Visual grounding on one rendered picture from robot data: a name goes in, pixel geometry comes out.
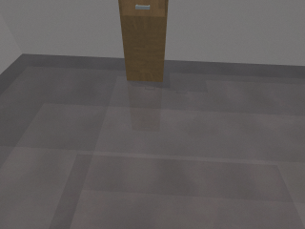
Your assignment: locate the handle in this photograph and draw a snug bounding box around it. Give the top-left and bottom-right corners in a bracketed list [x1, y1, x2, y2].
[135, 4, 151, 10]

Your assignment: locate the drawer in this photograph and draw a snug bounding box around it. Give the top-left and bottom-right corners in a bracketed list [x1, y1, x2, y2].
[121, 0, 166, 17]

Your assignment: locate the cabinet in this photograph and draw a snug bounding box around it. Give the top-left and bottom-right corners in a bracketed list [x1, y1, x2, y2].
[118, 0, 169, 82]

